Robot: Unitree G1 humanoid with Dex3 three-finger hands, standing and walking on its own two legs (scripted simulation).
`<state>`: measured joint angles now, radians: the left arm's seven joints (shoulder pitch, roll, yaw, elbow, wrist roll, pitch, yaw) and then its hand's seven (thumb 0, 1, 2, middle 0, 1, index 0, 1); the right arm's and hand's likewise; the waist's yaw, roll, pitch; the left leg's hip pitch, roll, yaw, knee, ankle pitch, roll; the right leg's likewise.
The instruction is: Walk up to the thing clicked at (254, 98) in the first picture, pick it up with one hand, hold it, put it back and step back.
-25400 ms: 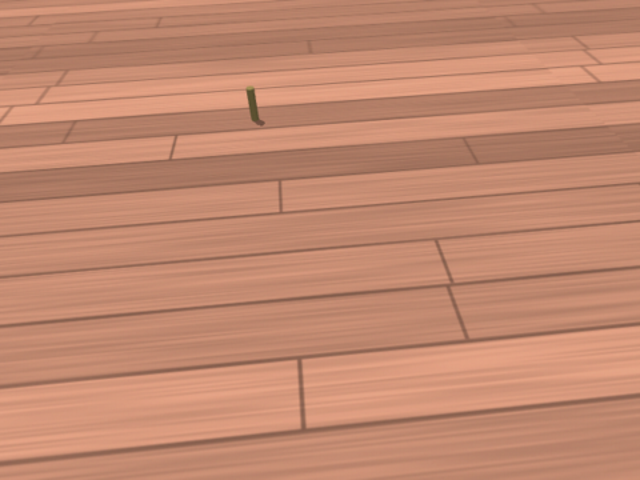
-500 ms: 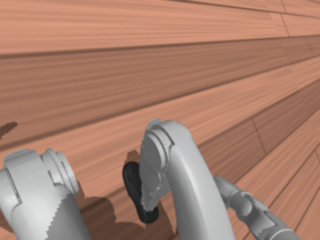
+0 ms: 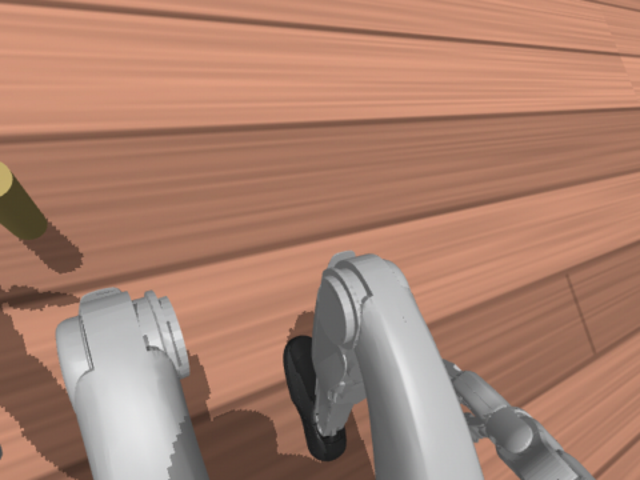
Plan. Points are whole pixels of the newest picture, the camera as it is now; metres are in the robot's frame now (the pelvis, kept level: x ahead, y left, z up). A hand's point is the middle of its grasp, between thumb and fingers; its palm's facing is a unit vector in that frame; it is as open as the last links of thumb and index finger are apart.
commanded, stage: rise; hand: left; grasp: from the side
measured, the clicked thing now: (10, 205) +0.44 +0.30 -0.21
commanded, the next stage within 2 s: home in 0.02 s
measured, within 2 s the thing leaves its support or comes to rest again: neither
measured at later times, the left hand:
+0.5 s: hand out of the picture +0.31 +0.37 +0.03, palm faces +0.30 -0.83 -0.48, open 17.3 cm
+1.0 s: hand out of the picture +0.25 +0.28 +0.24, palm faces +0.36 -0.86 -0.36, open 17.6 cm
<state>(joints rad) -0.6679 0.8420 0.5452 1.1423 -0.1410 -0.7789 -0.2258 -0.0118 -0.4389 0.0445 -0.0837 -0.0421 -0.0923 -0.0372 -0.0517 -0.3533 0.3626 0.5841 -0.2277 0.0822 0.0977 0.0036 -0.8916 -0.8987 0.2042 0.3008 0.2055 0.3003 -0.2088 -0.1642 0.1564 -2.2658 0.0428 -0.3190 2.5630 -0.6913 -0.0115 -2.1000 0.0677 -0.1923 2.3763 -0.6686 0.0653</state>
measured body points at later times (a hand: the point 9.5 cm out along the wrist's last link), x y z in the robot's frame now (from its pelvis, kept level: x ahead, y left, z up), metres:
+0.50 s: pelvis +0.01 -0.01 +0.11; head +0.20 +0.06 +0.51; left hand +0.29 +0.41 +0.06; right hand +0.19 -0.24 -0.02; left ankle +0.08 +0.13 -0.27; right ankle +0.12 -0.13 -0.27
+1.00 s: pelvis +0.07 -0.01 +0.34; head +0.16 +0.04 +0.78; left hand +0.23 +0.32 +0.27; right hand +0.29 -0.21 +0.25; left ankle +0.07 +0.13 -0.27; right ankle +0.12 -0.13 -0.27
